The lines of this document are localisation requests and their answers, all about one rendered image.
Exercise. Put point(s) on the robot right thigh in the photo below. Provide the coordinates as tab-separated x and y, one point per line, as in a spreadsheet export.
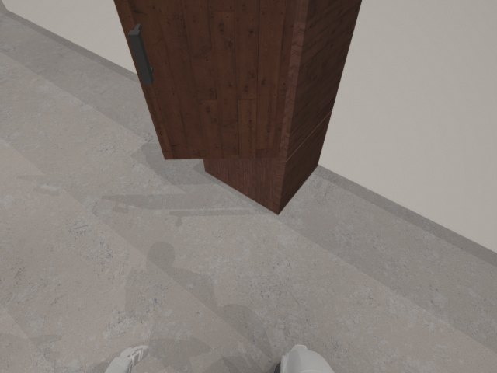
304	361

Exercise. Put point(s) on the right robot shin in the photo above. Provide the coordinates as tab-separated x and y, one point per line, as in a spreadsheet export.
299	347

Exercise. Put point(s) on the cupboard door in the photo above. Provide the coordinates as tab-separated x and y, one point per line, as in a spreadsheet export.
220	70

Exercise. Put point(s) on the robot left hand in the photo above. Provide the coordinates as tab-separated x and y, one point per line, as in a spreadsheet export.
128	359

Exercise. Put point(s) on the handle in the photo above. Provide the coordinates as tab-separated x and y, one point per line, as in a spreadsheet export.
140	55

